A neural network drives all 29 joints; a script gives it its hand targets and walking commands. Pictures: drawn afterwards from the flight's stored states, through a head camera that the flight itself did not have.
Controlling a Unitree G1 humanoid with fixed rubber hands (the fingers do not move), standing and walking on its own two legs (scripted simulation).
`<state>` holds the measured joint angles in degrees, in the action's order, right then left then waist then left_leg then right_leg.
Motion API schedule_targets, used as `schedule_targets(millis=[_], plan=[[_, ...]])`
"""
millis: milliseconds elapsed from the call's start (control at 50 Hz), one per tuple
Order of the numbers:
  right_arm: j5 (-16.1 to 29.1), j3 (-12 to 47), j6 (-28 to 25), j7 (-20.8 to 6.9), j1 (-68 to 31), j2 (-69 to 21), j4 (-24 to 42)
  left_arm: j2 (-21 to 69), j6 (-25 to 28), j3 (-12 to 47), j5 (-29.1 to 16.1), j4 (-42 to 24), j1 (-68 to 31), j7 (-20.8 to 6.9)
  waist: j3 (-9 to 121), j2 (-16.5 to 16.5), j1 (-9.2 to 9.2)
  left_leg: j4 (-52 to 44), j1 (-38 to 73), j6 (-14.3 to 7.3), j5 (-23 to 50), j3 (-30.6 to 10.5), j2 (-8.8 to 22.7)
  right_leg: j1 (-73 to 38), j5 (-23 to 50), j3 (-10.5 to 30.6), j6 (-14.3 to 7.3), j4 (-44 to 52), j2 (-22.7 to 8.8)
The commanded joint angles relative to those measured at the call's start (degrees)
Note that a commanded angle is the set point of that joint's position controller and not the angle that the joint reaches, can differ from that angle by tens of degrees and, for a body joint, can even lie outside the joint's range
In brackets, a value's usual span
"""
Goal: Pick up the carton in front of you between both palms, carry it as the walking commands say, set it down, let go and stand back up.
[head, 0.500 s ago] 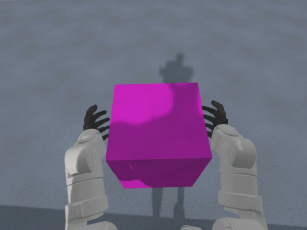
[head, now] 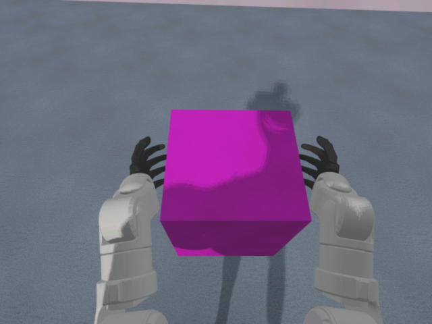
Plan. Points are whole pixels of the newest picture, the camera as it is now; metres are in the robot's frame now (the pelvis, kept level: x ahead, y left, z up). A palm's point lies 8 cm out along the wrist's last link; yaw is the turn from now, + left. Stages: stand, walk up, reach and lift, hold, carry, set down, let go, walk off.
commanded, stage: carry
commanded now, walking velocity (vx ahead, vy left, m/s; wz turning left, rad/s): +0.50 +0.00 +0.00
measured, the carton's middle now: (228, 191) +0.35 +0.03 +0.06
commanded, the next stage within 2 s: none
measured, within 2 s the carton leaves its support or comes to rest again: neither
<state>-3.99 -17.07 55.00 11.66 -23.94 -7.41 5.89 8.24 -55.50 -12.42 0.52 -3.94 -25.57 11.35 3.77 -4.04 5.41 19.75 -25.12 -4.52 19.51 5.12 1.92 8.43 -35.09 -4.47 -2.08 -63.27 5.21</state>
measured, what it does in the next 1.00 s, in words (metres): goes down: right foot, then left foot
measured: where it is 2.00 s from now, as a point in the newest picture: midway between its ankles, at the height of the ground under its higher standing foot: (227, 162)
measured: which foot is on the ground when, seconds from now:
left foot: down 0.00-0.44, up 0.46-0.88, down 0.90-1.00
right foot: down 0.00-0.00, up 0.02-0.40, down 0.42-0.90, up 0.92-1.00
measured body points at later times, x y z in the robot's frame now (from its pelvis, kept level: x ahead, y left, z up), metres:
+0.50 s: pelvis +0.33 -0.02 -0.04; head +0.39 -0.03 +0.40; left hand +0.66 +0.15 +0.00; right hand +0.68 -0.17 -0.01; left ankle +0.17 +0.07 -0.69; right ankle +0.44 -0.09 -0.76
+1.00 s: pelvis +0.65 +0.04 -0.03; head +0.61 +0.05 +0.42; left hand +0.88 +0.20 +0.04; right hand +0.89 -0.11 +0.04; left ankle +0.70 +0.12 -0.76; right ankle +0.50 -0.07 -0.69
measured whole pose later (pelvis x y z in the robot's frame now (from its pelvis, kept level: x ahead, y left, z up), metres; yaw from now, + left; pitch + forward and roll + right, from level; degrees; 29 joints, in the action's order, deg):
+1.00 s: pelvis +0.65 +0.04 -0.03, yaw +0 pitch +3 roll +1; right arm -0.1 -1.9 64.6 9.5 3.6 -7.7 23.9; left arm 7.7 -65.5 -4.2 0.1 -26.5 4.8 9.1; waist 9.5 1.8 -0.8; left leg 28.6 -21.4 -4.6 -10.6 13.1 1.3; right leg 15.7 -25.8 -3.4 -0.1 -59.2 -3.1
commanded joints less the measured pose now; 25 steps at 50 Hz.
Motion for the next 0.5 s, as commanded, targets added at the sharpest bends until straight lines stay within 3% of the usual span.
schedule_targets(millis=[0,20,40,60,80,100,120,160,200,280,340,360,380,400,420,440,460,480], plan=[[5.9,28.8,1.1,0.3,-27.3,-29.9,-0.4,37.6,-0.2,32.2,-7.8,-0.6,-30.0,0.3,18.0,-6.8,-6.25,12.7,38.5,-0.8,18.5,-5.0,8.3,23.3,-3.2,2.7,-1.5,-24.1,-1.6],[6.4,28.0,1.2,1.2,-27.1,-28.6,-2.5,35.7,-0.8,30.2,-6.9,0.0,-29.5,1.1,22.1,-10.7,-7.45,21.0,50.4,-6.4,27.8,-17.3,15.1,36.0,-1.1,6.9,-0.5,-25.0,-2.6],[7.2,29.1,1.3,1.9,-27.7,-30.2,-3.2,35.8,-1.3,29.5,-6.5,-0.2,-26.3,1.7,29.0,-14.0,-10.91,13.4,54.8,-14.1,-1.9,-33.2,22.1,45.0,4.8,9.1,-0.3,-30.4,-3.8],[9.3,30.2,0.7,1.8,-28.5,-33.9,-3.1,36.0,-1.1,28.9,-6.9,-1.2,-28.8,2.3,28.7,-5.5,-9.34,6.8,47.0,-14.1,-25.3,-38.7,20.6,44.6,9.5,9.1,-0.7,-28.2,-5.9],[11.5,32.6,0.0,1.2,-31.8,-37.9,-1.1,38.5,-0.5,28.0,-6.4,-1.7,-30.0,2.3,25.1,0.8,-9.01,4.9,37.8,-14.8,-24.2,-36.5,19.3,42.8,12.0,7.7,-0.1,-23.4,-7.0],[12.9,35.0,-0.7,0.4,-34.5,-41.5,0.5,40.7,0.3,27.4,-6.0,-1.7,-31.0,2.0,22.7,2.6,-8.43,5.9,31.3,-15.4,-17.7,-34.2,19.0,41.3,11.2,7.2,0.7,-20.8,-7.5],[14.5,36.6,-1.6,-0.6,-36.5,-44.5,0.7,42.1,1.2,27.2,-5.8,-0.9,-31.4,1.4,21.9,3.4,-7.91,5.7,27.2,-14.9,-18.0,-31.5,17.5,39.5,9.8,7.3,0.8,-16.6,-8.2],[15.8,39.3,-3.8,-2.0,-38.8,-48.0,1.7,44.5,3.5,28.4,-5.6,-0.8,-31.9,0.2,21.0,0.5,-7.69,3.8,23.5,-12.9,-20.5,-25.8,14.6,37.9,12.1,5.7,1.2,-9.3,-9.4],[15.5,40.9,-5.7,-2.8,-37.7,-49.7,1.5,46.0,5.7,30.1,-5.6,-1.4,-32.9,-0.8,21.3,-1.9,-8.42,4.2,25.2,-12.2,-12.7,-21.7,12.6,38.1,17.9,4.3,1.3,-2.1,-9.3],[15.7,43.8,-9.0,-3.7,-34.1,-50.7,1.5,47.6,9.2,31.8,-4.4,0.3,-27.7,-1.9,22.3,-2.3,-9.65,7.9,30.0,-8.4,3.1,-12.1,8.5,32.2,28.1,0.5,-0.7,15.6,-6.7],[14.0,44.4,-10.7,-3.6,-30.3,-50.1,0.4,47.1,10.9,32.3,-4.1,1.4,-23.9,-2.4,21.0,-2.6,-8.28,8.5,29.9,-4.3,11.0,-7.0,7.0,19.8,33.8,-4.4,-1.3,31.2,-3.2],[13.0,44.1,-10.9,-3.5,-28.8,-49.6,0.0,46.9,11.2,32.7,-4.1,1.5,-22.6,-2.5,22.2,-2.5,-7.05,12.9,29.8,-2.3,15.3,-4.9,6.6,12.7,37.1,-5.2,-1.9,35.8,-2.4],[12.1,43.8,-11.0,-3.3,-27.1,-48.8,-0.2,46.7,11.5,32.9,-4.1,1.4,-21.4,-2.6,25.0,-1.5,-5.43,20.0,27.8,-0.1,15.0,-1.3,5.6,1.6,41.0,-7.0,-2.1,41.4,-1.9],[11.2,43.4,-11.0,-2.9,-27.0,-48.0,0.2,46.1,11.7,32.5,-3.9,1.4,-19.4,-2.7,27.5,0.7,-3.63,27.8,19.4,1.6,3.3,-1.3,5.4,-10.5,41.0,-0.3,-2.8,39.6,-7.9],[10.8,43.3,-10.5,-2.6,-24.9,-47.8,0.2,43.6,11.6,32.1,-3.4,1.2,-18.9,-2.3,34.8,12.4,-4.37,40.8,4.8,4.0,-27.4,-1.2,0.7,-27.3,54.4,24.2,-9.3,35.3,-26.5],[10.1,42.2,-10.2,-2.1,-21.3,-46.0,-0.6,42.5,11.7,32.3,-4.3,1.7,-17.2,-1.4,37.1,20.3,-3.24,51.6,-8.1,5.0,-48.8,-2.9,-6.1,-35.1,51.5,37.6,-15.1,40.1,-29.8],[10.2,41.6,-10.2,-1.6,-21.0,-46.0,-0.1,42.5,11.6,32.8,-4.8,0.7,-15.7,-1.3,34.4,17.3,-3.39,54.7,-13.0,4.2,-48.4,-6.1,-3.1,-34.8,48.8,34.2,-13.8,40.8,-28.4],[10.2,41.0,-10.1,-1.3,-21.2,-46.5,0.4,43.2,11.4,33.3,-5.4,-1.0,-16.1,-1.5,30.8,12.3,-3.46,52.3,-15.0,4.0,-46.4,-6.1,-1.7,-31.6,51.9,29.5,-11.5,41.3,-26.5]])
